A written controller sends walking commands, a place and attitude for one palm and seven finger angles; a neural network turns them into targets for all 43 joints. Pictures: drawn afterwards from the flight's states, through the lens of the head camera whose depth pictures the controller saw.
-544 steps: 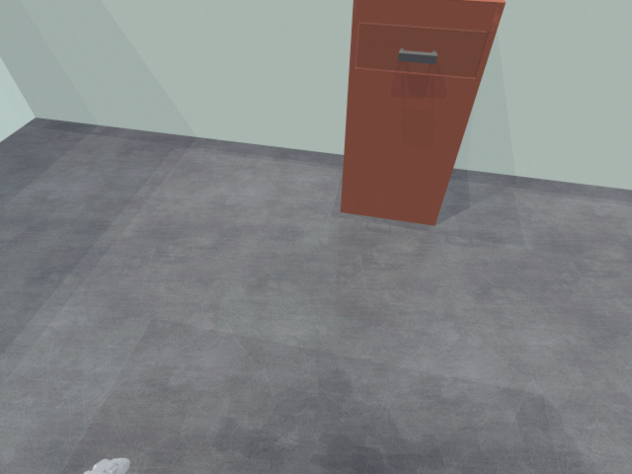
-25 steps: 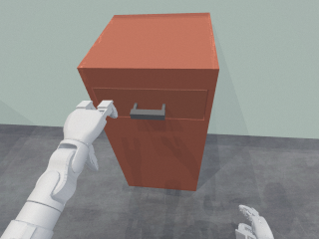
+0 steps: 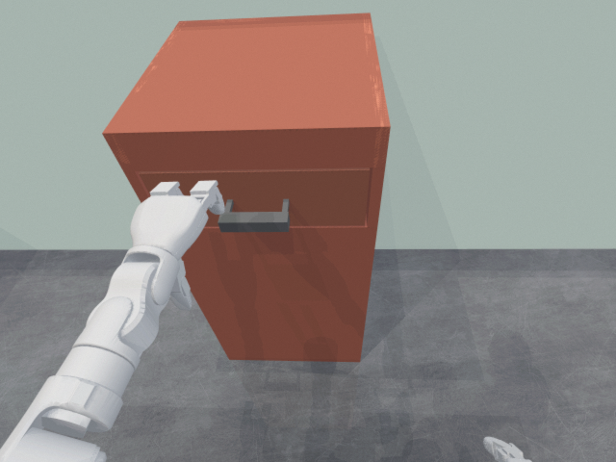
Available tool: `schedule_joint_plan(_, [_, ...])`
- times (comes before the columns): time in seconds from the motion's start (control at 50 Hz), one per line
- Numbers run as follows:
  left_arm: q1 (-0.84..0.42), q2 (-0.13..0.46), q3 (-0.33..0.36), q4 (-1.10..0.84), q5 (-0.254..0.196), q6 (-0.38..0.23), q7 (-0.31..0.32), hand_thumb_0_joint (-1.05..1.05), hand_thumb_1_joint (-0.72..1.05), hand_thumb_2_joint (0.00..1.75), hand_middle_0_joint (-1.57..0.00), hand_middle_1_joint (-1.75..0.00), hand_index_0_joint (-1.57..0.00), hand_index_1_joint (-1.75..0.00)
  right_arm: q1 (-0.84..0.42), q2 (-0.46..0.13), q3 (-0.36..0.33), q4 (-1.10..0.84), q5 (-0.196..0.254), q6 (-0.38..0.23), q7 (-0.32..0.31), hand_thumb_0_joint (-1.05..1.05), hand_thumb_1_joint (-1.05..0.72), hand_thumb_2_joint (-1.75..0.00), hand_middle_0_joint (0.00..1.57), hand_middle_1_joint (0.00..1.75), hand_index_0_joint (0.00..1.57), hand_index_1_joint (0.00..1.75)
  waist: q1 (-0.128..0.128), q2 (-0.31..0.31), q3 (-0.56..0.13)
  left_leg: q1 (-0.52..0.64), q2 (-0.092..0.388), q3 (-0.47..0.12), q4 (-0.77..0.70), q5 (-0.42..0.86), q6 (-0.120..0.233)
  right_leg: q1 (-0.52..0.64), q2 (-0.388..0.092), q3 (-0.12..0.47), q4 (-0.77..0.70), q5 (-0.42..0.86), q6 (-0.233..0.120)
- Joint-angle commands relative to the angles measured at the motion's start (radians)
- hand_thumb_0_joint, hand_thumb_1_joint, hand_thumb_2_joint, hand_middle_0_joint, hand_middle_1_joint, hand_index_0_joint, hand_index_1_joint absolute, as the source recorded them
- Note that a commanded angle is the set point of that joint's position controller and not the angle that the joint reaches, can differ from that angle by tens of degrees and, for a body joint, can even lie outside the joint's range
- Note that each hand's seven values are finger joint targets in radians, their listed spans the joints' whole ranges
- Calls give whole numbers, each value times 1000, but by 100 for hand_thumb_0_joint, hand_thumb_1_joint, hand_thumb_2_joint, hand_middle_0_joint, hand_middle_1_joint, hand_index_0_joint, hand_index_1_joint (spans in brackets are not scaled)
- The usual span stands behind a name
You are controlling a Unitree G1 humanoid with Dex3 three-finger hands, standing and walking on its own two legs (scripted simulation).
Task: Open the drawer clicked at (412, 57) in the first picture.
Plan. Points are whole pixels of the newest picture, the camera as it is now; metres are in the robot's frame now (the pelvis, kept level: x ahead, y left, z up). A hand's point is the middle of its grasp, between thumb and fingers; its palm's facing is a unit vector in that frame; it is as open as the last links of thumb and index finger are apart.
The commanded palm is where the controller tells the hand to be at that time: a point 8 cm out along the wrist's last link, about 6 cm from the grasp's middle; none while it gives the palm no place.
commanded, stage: move the hooked fingers above the handle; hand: left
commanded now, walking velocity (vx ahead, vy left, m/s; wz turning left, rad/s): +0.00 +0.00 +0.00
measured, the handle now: (256, 213) +0.51 +0.14 +0.00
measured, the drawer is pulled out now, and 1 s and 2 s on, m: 0.00 0.00 0.00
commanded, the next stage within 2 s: lower the fingers behind the handle in 1.46 s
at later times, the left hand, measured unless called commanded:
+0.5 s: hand (218, 222) +0.43 +0.17 +0.07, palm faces +0.01 -0.03 -1.00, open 13.8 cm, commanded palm +0.41 +0.18 +0.12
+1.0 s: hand (237, 207) +0.47 +0.15 +0.06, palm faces +0.01 -0.03 -1.00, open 13.7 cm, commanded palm +0.44 +0.17 +0.11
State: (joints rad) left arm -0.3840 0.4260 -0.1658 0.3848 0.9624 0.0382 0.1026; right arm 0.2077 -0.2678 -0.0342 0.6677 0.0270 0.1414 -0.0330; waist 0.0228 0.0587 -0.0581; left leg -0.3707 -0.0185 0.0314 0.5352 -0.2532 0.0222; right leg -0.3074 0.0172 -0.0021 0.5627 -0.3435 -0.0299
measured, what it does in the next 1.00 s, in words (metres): stands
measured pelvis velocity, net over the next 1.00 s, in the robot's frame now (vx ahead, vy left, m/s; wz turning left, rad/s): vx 0.01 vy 0.00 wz -0.03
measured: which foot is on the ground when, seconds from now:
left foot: down 0.00-1.00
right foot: down 0.00-1.00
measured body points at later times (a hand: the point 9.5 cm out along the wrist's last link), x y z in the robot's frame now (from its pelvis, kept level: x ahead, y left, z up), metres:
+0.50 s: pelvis +0.01 -0.01 -0.01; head +0.04 -0.03 +0.44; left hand +0.42 +0.17 +0.12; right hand +0.13 -0.26 -0.14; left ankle +0.01 +0.11 -0.73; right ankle -0.04 -0.10 -0.73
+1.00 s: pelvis +0.01 +0.00 -0.01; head +0.05 -0.03 +0.44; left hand +0.46 +0.15 +0.11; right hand +0.03 -0.27 -0.15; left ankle +0.01 +0.11 -0.73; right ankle -0.04 -0.10 -0.73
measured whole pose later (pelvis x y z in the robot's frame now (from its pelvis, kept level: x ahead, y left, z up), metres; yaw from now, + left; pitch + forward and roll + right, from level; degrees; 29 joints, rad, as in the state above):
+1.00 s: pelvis +0.01 +0.00 -0.01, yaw -2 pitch +12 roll +1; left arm -0.74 0.33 -0.14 0.92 1.04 0.10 0.28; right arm 0.33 -0.25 -0.07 0.72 0.02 0.16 -0.01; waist -0.08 0.06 -0.14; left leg -0.53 0.00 0.05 0.62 -0.30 0.02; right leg -0.47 0.04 0.02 0.64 -0.37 -0.03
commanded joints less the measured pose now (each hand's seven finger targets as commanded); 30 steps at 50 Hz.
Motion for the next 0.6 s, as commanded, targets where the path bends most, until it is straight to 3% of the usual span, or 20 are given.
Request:
schedule_joint_plan(0.0, [-413, 227, 161, -172, 12, 4, 76, 0, -50, 30, -30, -120, -30, -120, -64, -106, -37, -133, 3, -37, -6, 0, -90, -90, 20, 30, 20, 30, 10, -59, -330, 175, -19, -3, -4, 324, 25, 61, 6, 20, -46, 398, -6])
schedule_joint_plan(0.18, [-450, 123, 62, -107, 18, 49, 69, 0, -50, 30, -30, -120, -30, -120, -45, -104, -45, -130, 5, -20, 5, 0, -90, -90, 20, 30, 20, 30, -21, -78, -325, 175, -16, 2, 20, 362, 26, 26, 8, 10, -24, 461, -3])
schedule_joint_plan(0.22, [-458, 149, 82, -70, 24, 52, 67, 0, -50, 30, -30, -120, -30, -120, -42, -107, -42, -128, 5, -15, 1, 0, -90, -90, 20, 30, 20, 30, -20, -96, -317, 155, -19, 4, 22, 344, 27, 29, 7, 15, -26, 456, -1])
schedule_joint_plan(0.24, [-493, 125, 59, -54, 25, 52, 68, 0, -50, 30, -30, -120, -30, -120, -40, -103, -41, -126, 7, -14, -1, 0, -90, -90, 20, 30, 20, 30, -30, -98, -300, 148, -19, 3, 20, 316, 28, 9, 6, 12, -30, 425, 0])
schedule_joint_plan(0.28, [-532, 153, 85, -34, 32, 43, 79, 0, -50, 30, -30, -120, -30, -120, -27, -102, -41, -119, 5, -14, -5, 0, -90, -90, 20, 30, 20, 30, -26, -101, -322, 148, -19, 6, 26, 321, 30, 19, 5, 16, -24, 437, -2])
schedule_joint_plan(0.3, [-545, 194, 123, -27, 39, 36, 86, 0, -50, 30, -30, -120, -30, -120, -25, -107, -41, -118, 2, -13, -7, 0, -90, -90, 20, 30, 20, 30, -18, -102, -342, 140, -21, 4, 28, 328, 28, 34, 7, 20, -20, 440, -3])
schedule_joint_plan(0.34, [-611, 121, 60, 6, 40, 32, 101, 0, -50, 30, -30, -120, -30, -120, -13, -94, -42, -111, 4, -15, -6, 0, -90, -90, 20, 30, 20, 30, -42, -83, -328, 146, -20, 5, 35, 320, 29, -5, 6, 13, -16, 427, -3])
schedule_joint_plan(0.4, [-615, 166, 109, 68, 48, 32, 122, 0, -50, 30, -30, -120, -30, -120, 4, -99, -47, -103, 0, -16, -6, 0, -90, -90, 20, 30, 20, 30, -31, -99, -370, 136, -21, 8, 45, 334, 28, 18, 7, 19, -10, 452, -2])
schedule_joint_plan(0.46, [-656, 119, 66, 144, 54, 45, 129, 0, -50, 30, -30, -120, -30, -120, 19, -98, -46, -92, 2, -13, -3, 0, -90, -90, 20, 30, 20, 30, -55, -99, -341, 114, -19, 11, 51, 329, 27, -13, 7, 12, -2, 461, 0])
schedule_joint_plan(0.5, [-675, 123, 70, 169, 56, 49, 128, 0, -50, 30, -30, -120, -30, -120, 29, -101, -50, -94, 1, -12, 0, 0, -90, -90, 20, 30, 20, 30, -54, -89, -364, 114, -21, 14, 56, 329, 27, -8, 9, 16, -3, 459, -1])
schedule_joint_plan(0.54, [-722, 92, 39, 178, 54, 44, 125, 0, -50, 30, -30, -120, -30, -120, 43, -101, -55, -90, 1, -11, 0, 0, -90, -90, 20, 30, 20, 30, -74, -90, -365, 114, -19, 11, 61, 320, 29, -28, 8, 13, 0, 452, 1])
schedule_joint_plan(0.58, [-736, 99, 47, 203, 55, 36, 127, 0, -50, 30, -30, -120, -30, -120, 61, -103, -58, -85, -1, -11, 0, 0, -90, -90, 20, 30, 20, 30, -78, -88, -377, 115, -18, 8, 69, 323, 30, -37, 10, 14, 4, 451, 0])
